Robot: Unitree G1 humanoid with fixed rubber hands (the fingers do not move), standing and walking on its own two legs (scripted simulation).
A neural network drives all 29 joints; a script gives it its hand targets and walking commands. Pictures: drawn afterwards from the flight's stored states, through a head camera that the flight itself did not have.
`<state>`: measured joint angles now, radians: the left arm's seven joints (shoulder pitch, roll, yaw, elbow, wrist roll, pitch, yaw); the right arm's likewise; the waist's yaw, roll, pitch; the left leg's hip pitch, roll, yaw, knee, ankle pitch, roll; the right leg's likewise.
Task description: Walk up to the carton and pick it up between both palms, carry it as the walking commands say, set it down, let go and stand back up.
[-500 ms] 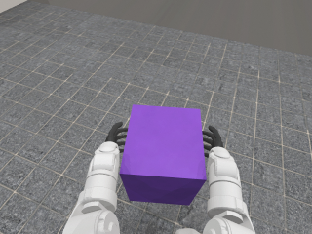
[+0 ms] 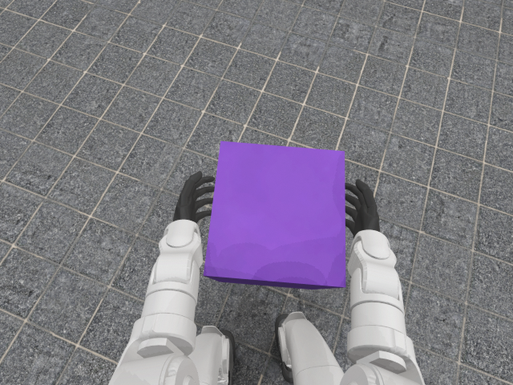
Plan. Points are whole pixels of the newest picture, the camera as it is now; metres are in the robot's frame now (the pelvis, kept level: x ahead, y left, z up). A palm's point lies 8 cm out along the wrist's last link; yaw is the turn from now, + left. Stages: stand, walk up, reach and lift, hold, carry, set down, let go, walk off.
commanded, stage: set down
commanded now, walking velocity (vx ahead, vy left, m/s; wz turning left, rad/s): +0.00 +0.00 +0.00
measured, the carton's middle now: (273, 226) +0.36 -0.06 -0.14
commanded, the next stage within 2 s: none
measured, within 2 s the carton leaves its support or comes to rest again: neither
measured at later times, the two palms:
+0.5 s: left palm (198, 220) +0.39 +0.08 -0.14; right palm (348, 229) +0.34 -0.20 -0.14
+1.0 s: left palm (207, 220) +0.41 +0.07 -0.23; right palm (337, 229) +0.37 -0.21 -0.23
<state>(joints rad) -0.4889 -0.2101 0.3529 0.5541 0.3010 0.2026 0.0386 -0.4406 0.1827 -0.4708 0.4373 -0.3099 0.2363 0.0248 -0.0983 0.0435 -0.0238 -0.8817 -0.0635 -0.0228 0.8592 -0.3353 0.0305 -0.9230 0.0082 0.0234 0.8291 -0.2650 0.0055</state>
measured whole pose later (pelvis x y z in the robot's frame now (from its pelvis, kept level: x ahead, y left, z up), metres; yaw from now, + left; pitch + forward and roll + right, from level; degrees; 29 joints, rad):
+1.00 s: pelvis -0.04 +0.00 -0.16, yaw +1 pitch +39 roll +1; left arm -0.85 -0.10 0.37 0.72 0.23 0.23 0.09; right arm -0.76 0.07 -0.51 0.59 -0.22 0.25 -0.03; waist -0.10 0.06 -0.17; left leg -1.71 -0.08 0.00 1.56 -0.53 0.02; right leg -1.75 0.01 0.02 1.52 -0.45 0.01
